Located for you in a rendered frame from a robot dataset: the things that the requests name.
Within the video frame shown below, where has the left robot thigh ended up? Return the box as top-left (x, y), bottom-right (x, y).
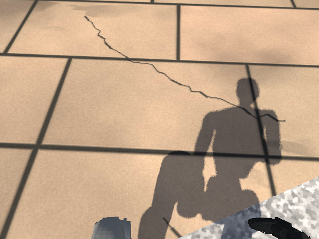
top-left (91, 216), bottom-right (132, 239)

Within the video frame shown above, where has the right robot hand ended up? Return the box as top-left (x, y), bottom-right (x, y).
top-left (248, 217), bottom-right (311, 239)

